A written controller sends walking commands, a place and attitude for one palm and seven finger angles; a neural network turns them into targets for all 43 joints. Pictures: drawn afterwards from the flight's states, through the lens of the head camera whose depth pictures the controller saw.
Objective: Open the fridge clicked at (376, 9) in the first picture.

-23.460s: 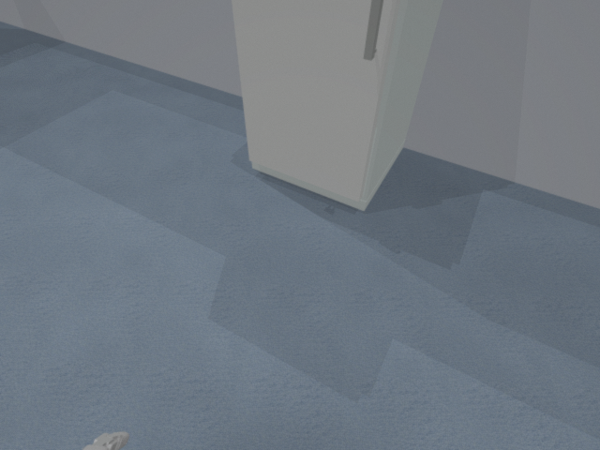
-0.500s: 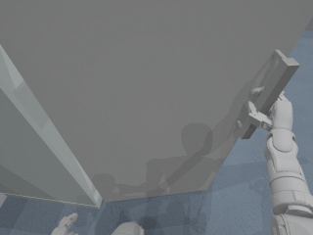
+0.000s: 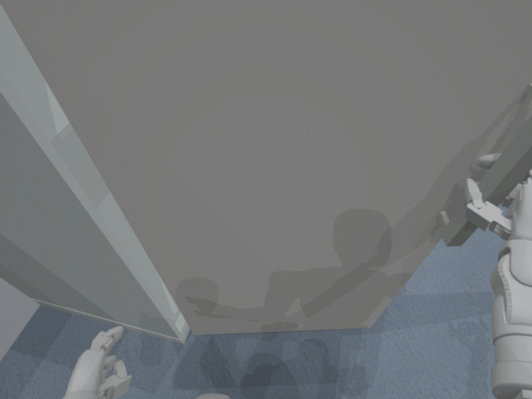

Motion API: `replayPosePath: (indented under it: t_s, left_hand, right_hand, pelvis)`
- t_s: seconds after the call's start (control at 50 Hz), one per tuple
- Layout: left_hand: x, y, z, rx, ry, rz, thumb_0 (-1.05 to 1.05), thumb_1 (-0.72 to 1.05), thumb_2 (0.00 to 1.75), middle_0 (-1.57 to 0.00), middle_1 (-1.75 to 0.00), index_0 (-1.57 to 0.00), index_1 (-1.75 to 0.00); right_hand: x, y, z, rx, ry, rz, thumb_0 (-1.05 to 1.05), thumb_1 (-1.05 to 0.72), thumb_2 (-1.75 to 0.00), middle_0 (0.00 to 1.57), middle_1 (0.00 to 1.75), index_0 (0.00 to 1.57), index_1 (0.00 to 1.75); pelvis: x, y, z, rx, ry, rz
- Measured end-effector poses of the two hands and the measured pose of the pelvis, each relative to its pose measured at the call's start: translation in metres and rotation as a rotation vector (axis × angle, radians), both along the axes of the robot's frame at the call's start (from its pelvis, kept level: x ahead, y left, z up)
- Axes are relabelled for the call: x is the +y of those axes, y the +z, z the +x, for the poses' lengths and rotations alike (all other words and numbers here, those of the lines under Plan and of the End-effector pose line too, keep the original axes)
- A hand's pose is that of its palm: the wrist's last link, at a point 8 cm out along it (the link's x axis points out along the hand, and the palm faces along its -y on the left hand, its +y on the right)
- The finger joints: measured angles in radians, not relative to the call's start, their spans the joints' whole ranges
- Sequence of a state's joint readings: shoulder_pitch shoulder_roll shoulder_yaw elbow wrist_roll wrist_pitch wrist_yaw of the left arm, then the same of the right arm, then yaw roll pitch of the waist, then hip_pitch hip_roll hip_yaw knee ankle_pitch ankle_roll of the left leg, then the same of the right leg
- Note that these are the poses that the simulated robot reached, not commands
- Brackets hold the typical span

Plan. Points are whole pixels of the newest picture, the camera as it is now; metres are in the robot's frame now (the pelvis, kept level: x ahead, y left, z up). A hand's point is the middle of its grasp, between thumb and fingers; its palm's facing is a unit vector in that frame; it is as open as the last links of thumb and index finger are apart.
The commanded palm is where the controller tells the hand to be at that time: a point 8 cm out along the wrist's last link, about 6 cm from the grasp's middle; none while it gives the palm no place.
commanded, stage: stop walking and hold the door back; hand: right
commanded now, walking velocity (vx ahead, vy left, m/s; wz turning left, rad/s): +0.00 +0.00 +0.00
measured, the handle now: (486, 177) +0.43 -0.27 +0.13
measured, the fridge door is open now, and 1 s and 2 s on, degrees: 74 75 74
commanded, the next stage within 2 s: loosen the grip on the handle in 0.82 s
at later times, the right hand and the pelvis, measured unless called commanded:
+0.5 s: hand (483, 224) +0.35 -0.25 +0.11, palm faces +0.29 +0.92 -0.25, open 6.0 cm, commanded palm +0.32 -0.30 +0.11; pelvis -0.02 -0.01 +0.01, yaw +3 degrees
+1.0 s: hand (486, 209) +0.38 -0.26 +0.12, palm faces +0.27 +0.93 -0.23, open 6.6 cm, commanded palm +0.32 -0.30 +0.13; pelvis -0.04 +0.00 +0.01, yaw +2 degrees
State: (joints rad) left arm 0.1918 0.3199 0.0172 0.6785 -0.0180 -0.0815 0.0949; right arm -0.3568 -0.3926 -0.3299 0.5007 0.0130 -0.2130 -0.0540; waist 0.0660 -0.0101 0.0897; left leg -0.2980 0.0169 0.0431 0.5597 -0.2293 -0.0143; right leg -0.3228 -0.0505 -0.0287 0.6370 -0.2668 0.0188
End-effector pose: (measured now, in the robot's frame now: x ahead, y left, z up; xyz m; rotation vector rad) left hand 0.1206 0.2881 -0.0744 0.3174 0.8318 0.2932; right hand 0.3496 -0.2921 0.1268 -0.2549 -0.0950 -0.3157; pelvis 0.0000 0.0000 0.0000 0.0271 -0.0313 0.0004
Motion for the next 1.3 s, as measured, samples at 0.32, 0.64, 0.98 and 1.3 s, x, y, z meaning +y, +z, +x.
replayPosePath:
  t_s: [0.32, 0.64, 0.98, 1.3]
  left_hand:
    - [-0.087, -0.006, 0.021, -0.029, -0.089, -0.184, 0.01, 0.90, 0.89, -0.21, -0.30, -0.20, -0.30]
    - [-0.023, -0.008, -0.056, 0.069, 0.040, -0.049, 0.01, 0.90, 0.89, -0.21, -0.30, -0.20, -0.30]
    - [-0.023, -0.016, -0.080, 0.124, 0.026, -0.078, 0.01, 0.90, 0.89, -0.20, -0.30, -0.20, -0.30]
    - [-0.016, -0.012, -0.050, 0.043, -0.004, -0.068, 0.01, 0.90, 0.89, -0.20, -0.30, -0.20, -0.30]
  right_hand:
    - [-0.002, -0.001, -0.033, -0.002, 0.031, -0.028, -0.05, -0.61, -0.73, 0.46, 1.40, 0.36, 1.38]
    - [0.001, -0.001, -0.025, 0.074, 0.002, 0.013, -0.10, -0.61, -0.79, 0.46, 1.40, 0.40, 1.39]
    - [-0.007, 0.004, -0.011, 0.127, 0.017, 0.018, -0.13, -0.52, -0.76, 0.46, 1.40, 0.40, 1.40]
    - [-0.018, -0.007, -0.008, 0.071, -0.014, 0.043, -0.01, 0.28, -0.33, 0.41, 1.35, 0.39, 1.34]
  pelvis:
    - [-0.013, 0.008, 0.001, 0.032, 0.057, 0.003]
    - [-0.006, 0.010, -0.026, 0.017, 0.046, -0.005]
    - [0.001, 0.009, -0.036, 0.030, 0.047, -0.007]
    - [0.001, -0.002, -0.023, 0.101, 0.063, -0.021]
